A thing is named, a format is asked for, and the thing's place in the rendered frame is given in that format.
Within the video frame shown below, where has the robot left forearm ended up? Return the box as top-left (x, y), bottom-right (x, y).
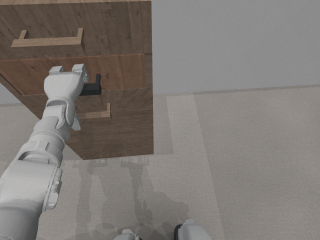
top-left (0, 96), bottom-right (76, 194)

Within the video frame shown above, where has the left robot upper arm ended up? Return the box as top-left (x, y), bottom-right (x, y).
top-left (0, 160), bottom-right (63, 240)

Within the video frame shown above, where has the robot right thigh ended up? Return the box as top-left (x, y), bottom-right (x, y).
top-left (178, 223), bottom-right (212, 240)

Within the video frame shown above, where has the left robot hand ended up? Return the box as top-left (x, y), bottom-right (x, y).
top-left (44, 63), bottom-right (89, 131)

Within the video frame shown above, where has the cabinet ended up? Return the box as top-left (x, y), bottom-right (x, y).
top-left (0, 0), bottom-right (154, 160)

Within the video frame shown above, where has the handle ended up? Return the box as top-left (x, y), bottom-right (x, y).
top-left (77, 111), bottom-right (112, 123)
top-left (11, 36), bottom-right (85, 56)
top-left (79, 74), bottom-right (102, 96)

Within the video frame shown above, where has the right robot shin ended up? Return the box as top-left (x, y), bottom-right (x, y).
top-left (182, 219), bottom-right (195, 227)

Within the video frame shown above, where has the drawer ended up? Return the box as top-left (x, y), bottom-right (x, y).
top-left (0, 53), bottom-right (145, 95)

